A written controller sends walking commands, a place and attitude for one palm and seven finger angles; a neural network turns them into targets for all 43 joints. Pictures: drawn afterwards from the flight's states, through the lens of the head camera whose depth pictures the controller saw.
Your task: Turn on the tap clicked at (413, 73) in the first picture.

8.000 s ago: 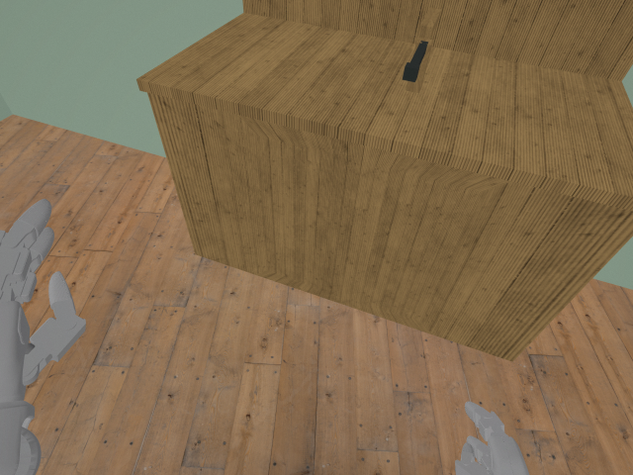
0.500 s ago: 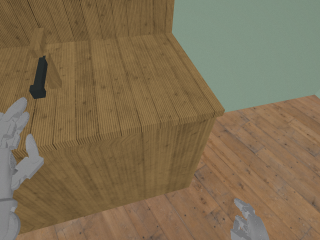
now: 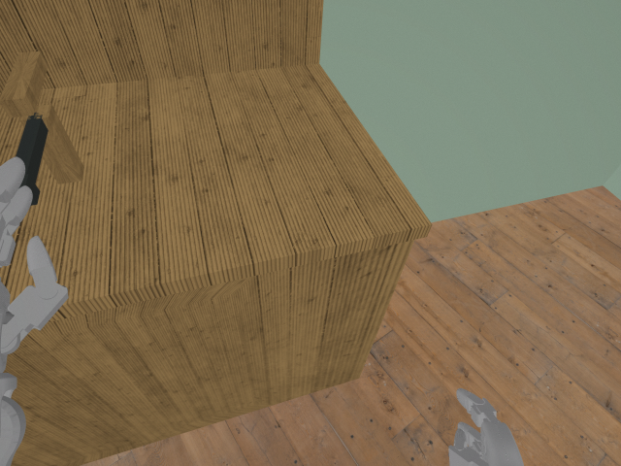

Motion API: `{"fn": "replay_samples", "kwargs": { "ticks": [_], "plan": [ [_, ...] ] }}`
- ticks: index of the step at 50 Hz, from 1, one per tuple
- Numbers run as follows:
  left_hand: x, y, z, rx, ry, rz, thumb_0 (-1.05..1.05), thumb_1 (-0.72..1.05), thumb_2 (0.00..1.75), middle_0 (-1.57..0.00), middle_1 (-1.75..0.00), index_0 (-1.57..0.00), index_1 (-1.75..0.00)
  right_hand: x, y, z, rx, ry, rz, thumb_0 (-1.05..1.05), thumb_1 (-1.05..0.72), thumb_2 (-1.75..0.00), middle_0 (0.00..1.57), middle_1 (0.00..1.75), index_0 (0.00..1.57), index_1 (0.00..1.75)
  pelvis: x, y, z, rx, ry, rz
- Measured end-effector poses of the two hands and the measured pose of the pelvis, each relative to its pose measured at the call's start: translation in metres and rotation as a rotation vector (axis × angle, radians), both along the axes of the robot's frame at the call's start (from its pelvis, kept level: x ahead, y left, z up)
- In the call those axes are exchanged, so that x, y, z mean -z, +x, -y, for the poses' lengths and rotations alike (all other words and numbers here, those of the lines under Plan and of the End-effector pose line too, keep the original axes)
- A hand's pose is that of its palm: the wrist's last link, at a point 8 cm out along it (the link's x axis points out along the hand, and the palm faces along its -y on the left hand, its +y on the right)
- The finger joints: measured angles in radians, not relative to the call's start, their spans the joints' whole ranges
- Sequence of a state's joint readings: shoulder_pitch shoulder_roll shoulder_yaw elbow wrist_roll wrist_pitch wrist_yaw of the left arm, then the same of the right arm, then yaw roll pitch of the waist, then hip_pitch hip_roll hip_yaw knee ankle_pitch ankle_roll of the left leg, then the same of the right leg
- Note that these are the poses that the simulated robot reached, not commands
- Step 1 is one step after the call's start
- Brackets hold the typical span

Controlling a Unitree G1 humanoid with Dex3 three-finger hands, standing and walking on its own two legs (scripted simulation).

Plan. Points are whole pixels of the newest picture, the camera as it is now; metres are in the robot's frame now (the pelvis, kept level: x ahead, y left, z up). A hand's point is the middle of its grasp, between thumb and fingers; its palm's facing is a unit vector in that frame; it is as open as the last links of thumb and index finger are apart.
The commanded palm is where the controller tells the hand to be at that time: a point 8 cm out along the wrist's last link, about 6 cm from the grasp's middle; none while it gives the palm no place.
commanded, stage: come to a stop and stand still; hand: left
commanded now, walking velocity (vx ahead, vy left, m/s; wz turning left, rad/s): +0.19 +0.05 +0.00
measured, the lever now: (19, 191) +0.37 +0.38 +0.15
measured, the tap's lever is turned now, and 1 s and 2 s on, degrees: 0 0 0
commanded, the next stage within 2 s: look again from close up in 1.50 s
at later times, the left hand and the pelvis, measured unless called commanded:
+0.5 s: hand (67, 249) +0.26 +0.26 +0.19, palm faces +0.47 -0.81 -0.36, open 7.4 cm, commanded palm +0.20 +0.29 +0.20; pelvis +0.05 +0.00 +0.01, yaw +1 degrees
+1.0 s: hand (80, 257) +0.27 +0.25 +0.17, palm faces +0.30 -0.88 -0.38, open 7.4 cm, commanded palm +0.21 +0.30 +0.20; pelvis +0.05 +0.03 +0.02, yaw +0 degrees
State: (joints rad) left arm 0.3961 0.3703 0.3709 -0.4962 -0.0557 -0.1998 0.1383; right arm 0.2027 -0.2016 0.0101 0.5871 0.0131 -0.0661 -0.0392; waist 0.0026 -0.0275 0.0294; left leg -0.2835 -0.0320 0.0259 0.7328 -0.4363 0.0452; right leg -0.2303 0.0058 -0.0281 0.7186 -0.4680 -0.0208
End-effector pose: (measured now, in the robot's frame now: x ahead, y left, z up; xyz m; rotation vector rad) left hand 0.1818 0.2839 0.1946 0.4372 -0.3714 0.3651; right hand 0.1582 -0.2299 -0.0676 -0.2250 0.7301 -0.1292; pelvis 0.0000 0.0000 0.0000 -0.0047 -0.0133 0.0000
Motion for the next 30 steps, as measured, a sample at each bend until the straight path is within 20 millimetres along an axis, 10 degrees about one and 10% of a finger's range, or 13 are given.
{"fn": "replay_samples", "kwargs": {
  "ticks": [19, 30],
  "plan": [
    [-0.012, 0.022, 0.005, -0.075, 0.043, -0.062, 0.01, 0.89, 0.9, -0.22, -0.3, -0.21, -0.31, -0.001, 0.044, 0.01, -0.054, -0.015, -0.07, 0.01, -0.91, -0.9, 0.21, 0.3, 0.2, 0.3, -0.016, 0.046, 0.01, -0.033, 0.011, 0.03],
    [-0.014, 0.037, 0.0, -0.047, 0.026, -0.032, 0.02, 0.89, 0.9, -0.21, -0.3, -0.21, -0.31, -0.024, 0.091, -0.032, -0.107, 0.061, 0.132, 0.01, -0.91, -0.9, 0.2, 0.3, 0.2, 0.3, -0.013, 0.042, 0.003, -0.04, 0.012, 0.029]
  ]
}}
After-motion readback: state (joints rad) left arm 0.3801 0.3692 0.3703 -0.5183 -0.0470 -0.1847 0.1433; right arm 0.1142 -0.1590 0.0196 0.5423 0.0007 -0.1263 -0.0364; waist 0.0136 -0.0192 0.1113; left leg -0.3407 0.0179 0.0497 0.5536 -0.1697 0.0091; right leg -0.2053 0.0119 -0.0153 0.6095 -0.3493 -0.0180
